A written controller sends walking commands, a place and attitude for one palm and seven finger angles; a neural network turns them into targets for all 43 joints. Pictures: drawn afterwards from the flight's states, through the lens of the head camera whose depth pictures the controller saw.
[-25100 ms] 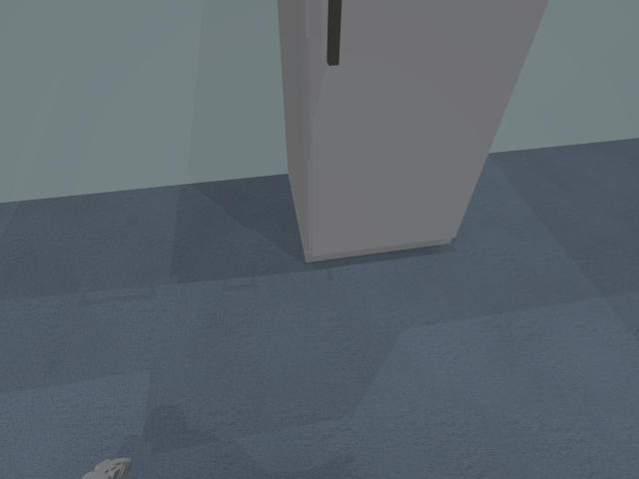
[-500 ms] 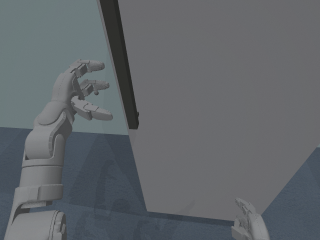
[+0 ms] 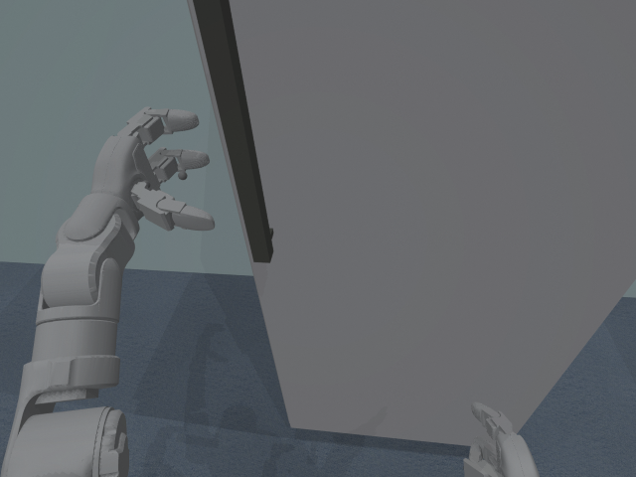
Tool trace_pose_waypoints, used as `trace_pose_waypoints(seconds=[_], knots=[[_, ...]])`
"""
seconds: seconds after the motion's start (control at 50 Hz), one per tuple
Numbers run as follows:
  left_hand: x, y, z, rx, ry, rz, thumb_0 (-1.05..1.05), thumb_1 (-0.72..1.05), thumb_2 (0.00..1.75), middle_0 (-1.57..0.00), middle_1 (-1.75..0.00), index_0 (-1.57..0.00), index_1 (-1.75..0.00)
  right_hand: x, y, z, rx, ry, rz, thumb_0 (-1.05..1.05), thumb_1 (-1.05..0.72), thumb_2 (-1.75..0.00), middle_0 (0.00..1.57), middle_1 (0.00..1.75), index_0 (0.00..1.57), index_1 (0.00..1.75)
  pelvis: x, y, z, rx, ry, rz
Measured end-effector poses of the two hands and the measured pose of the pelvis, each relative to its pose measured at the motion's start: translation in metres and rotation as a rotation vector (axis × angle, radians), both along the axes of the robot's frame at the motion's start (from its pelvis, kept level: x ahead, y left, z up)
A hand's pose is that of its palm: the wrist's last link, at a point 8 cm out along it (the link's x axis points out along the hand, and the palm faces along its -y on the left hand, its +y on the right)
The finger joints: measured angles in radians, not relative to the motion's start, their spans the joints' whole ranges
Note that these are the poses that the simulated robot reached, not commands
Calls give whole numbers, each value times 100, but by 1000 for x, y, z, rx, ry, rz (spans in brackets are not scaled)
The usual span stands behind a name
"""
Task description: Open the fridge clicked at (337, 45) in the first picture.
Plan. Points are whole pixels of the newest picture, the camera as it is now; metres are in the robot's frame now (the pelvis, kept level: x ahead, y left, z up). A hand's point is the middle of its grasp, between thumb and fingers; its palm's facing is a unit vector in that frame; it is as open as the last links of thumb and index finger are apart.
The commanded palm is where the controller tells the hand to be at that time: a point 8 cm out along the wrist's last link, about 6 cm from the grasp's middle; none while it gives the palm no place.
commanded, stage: move the hooked fingers beside the handle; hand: left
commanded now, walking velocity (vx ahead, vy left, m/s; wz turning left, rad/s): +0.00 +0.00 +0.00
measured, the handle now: (247, 145) +0.42 +0.11 +0.25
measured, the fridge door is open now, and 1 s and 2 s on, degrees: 0 0 0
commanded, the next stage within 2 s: none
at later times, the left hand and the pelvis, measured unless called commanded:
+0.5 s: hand (201, 205) +0.37 +0.17 +0.20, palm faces -0.03 -1.00 -0.05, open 14.0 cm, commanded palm +0.34 +0.22 +0.23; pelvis +0.01 +0.01 +0.00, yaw +0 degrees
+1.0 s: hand (185, 181) +0.35 +0.17 +0.25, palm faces -0.01 -1.00 -0.04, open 14.0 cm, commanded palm +0.34 +0.23 +0.23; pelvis +0.01 +0.01 +0.00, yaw +0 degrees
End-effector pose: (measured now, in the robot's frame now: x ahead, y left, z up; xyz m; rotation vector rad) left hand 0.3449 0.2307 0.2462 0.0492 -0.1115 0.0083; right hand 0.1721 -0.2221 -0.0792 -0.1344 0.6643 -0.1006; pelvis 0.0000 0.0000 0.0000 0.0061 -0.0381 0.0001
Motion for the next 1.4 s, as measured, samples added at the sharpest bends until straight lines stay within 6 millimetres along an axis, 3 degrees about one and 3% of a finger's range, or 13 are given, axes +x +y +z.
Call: trace_pose_waypoints(seconds=[0.16,0.34,0.5,0.6,0.68,0.78,0.86,0.94,1.02,1.12,1.2,1.32,1.4], knots=[[-4,-10,-42,-5,129,-32,-1,-50,30,-30,-120,-30,-120,3,2,-1,-3,5,3,1,-90,-90,20,30,20,30,-1,5,-1,0,6,1],[3,-1,2,-5,-21,4,-2,-50,30,-31,-120,-30,-120,12,14,3,-2,-9,24,1,-90,-90,20,30,20,30,3,6,0,-2,-1,5],[6,-8,-42,-2,148,-37,-1,-50,30,-30,-120,-30,-120,8,11,-2,9,18,7,1,-90,-90,20,30,20,30,5,11,0,-2,19,-1],[-6,-18,-20,-11,-26,-58,-2,-50,30,-31,-120,-30,-120,9,13,0,-11,11,15,1,-90,-90,20,30,20,30,9,11,0,-2,2,-4],[0,-5,0,-4,-42,-5,-2,-50,30,-31,-120,-31,-120,13,16,2,-6,11,20,1,-90,-90,20,30,20,30,9,9,-1,-4,-2,-2],[9,11,-25,5,141,32,-1,-50,30,-31,-120,-30,-120,14,14,0,9,21,12,1,-90,-90,20,30,20,30,7,10,0,-5,17,3],[-1,-3,-42,-2,133,-28,-1,-50,30,-30,-120,-30,-120,13,11,0,-4,19,13,1,-90,-90,20,30,20,30,7,11,0,-4,16,2],[-12,-13,-21,-8,-20,-59,-2,-50,30,-30,-120,-30,-120,15,13,3,-17,2,23,1,-91,-90,20,30,20,30,9,10,0,-3,2,-1],[-9,-3,2,-6,-60,-12,-2,-50,30,-31,-120,-30,-120,19,16,5,-7,-7,29,1,-90,-90,20,30,20,30,9,8,-1,-4,-4,3],[3,12,-23,1,133,33,-1,-50,30,-31,-120,-30,-120,18,15,3,13,5,24,1,-90,-90,20,30,20,30,5,8,-1,-5,12,6],[-8,1,-40,4,137,-15,-1,-50,30,-30,-120,-30,-120,14,11,2,5,5,17,1,-90,-90,20,30,20,30,3,9,0,-3,14,2],[-24,-8,-4,-8,-82,-44,-2,-50,30,-31,-120,-30,-120,13,13,4,-14,-6,32,1,-90,-90,20,30,20,30,5,7,0,-3,-10,4],[-11,6,0,-5,-1,14,-1,-50,30,-31,-120,-31,-120,13,14,4,-2,-1,32,1,-90,-90,20,30,20,30,1,5,-1,-5,-6,10]])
